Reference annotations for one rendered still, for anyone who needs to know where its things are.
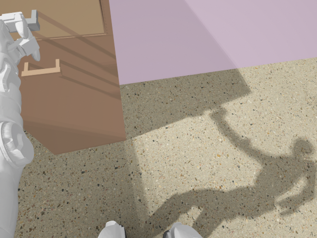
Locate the handle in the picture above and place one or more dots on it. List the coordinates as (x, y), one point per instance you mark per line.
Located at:
(41, 73)
(33, 23)

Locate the right robot thigh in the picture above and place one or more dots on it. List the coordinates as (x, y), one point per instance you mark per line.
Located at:
(183, 231)

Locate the right robot shin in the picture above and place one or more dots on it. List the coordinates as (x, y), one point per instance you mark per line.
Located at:
(176, 224)

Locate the drawer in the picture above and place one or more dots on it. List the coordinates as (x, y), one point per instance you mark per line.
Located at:
(58, 17)

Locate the cabinet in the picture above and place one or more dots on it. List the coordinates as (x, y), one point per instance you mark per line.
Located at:
(82, 108)

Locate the left robot hand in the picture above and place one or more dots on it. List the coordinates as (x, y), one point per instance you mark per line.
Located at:
(24, 46)

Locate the robot left upper arm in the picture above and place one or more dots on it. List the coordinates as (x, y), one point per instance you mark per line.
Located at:
(16, 151)

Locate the left robot forearm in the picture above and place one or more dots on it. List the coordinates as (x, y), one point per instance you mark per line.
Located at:
(10, 96)

